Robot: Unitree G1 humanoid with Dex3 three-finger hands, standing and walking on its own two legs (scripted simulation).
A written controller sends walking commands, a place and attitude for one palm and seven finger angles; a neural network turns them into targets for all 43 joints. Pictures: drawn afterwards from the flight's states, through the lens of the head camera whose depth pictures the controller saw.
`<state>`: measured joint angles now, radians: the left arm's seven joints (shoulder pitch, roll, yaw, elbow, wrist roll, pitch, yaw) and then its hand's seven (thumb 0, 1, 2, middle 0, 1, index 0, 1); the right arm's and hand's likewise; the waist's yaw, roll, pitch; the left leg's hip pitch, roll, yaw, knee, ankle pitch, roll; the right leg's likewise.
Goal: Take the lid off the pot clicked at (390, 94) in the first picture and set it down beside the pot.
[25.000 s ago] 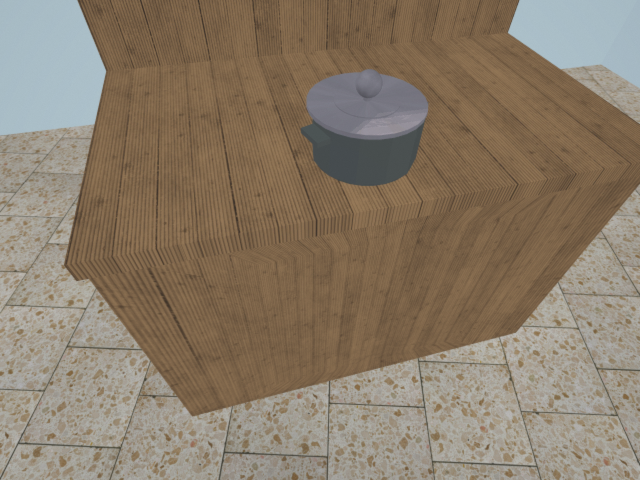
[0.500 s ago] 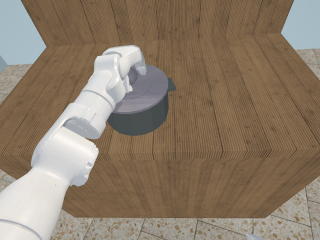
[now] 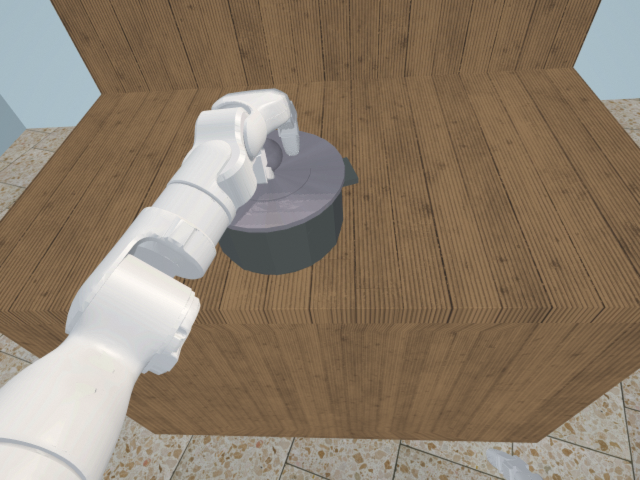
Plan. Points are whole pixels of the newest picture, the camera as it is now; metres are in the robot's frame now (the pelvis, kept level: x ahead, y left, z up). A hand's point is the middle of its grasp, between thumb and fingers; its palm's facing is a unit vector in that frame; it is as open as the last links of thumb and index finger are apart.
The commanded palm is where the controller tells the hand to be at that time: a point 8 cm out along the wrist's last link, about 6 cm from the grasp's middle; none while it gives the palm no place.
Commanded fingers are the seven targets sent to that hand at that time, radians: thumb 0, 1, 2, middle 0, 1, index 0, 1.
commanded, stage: close the fingers and squeeze the knob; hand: left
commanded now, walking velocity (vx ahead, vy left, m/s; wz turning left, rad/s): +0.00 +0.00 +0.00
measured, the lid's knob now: (265, 155) +0.49 +0.06 +0.16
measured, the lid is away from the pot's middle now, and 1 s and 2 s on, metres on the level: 0.00 0.00 0.00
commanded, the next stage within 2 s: lift the lid straight up in 0.88 s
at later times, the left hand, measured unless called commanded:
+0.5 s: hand (260, 161) +0.46 +0.06 +0.18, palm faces -0.30 -0.02 -0.95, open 7.0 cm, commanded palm +0.44 +0.06 +0.24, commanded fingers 0.00 0.43 0.98 -0.75 -0.93 -0.82 -0.98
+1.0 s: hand (261, 160) +0.46 +0.06 +0.18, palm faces -0.33 -0.06 -0.94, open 7.0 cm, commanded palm +0.44 +0.07 +0.25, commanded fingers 0.00 0.63 1.05 -0.85 -0.98 -0.94 -1.03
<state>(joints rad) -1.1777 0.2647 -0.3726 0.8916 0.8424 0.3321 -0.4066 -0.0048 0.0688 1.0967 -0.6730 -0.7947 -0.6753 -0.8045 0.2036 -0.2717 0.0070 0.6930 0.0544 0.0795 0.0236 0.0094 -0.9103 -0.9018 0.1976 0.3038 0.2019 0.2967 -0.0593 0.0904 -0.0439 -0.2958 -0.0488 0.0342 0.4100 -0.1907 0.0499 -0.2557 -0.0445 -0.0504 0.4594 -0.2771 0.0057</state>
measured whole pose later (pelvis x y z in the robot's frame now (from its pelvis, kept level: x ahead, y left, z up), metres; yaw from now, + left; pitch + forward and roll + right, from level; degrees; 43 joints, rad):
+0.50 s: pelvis +0.00 +0.00 +0.00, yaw +0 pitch +4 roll +1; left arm -1.17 0.26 -0.40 0.86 0.84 0.34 -0.40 -0.01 0.24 0.89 -0.65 -0.87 -0.72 -0.94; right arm 0.20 -0.27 0.01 0.69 0.05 0.09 0.03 0.01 -0.91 -0.90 0.20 0.30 0.20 0.30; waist -0.06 0.09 -0.04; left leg -0.30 -0.05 0.03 0.41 -0.19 0.05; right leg -0.26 -0.05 -0.05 0.46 -0.27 0.01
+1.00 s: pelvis +0.00 +0.00 +0.00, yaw +0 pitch +4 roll +1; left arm -1.19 0.26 -0.35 0.94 0.84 0.32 -0.41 0.00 0.22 0.89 -0.66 -0.89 -0.75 -0.93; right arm 0.22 -0.27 0.02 0.70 0.05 0.08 0.01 0.01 -0.91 -0.90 0.20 0.30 0.20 0.30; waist -0.07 0.08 -0.04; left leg -0.29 -0.05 0.03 0.41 -0.18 0.05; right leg -0.25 -0.04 -0.05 0.46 -0.27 0.00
